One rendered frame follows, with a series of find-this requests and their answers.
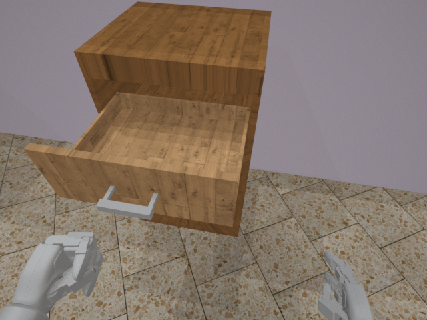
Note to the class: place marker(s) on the left robot forearm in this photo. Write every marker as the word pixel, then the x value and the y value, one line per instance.
pixel 22 312

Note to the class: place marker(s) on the drawer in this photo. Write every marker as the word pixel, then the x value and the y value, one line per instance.
pixel 189 152

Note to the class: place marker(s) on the handle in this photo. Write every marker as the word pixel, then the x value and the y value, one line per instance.
pixel 127 209

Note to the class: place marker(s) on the left robot hand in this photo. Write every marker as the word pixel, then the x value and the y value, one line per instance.
pixel 73 256

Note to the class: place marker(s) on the right robot hand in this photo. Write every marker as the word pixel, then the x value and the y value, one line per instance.
pixel 351 300

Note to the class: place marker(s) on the cabinet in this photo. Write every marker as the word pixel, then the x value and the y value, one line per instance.
pixel 189 52

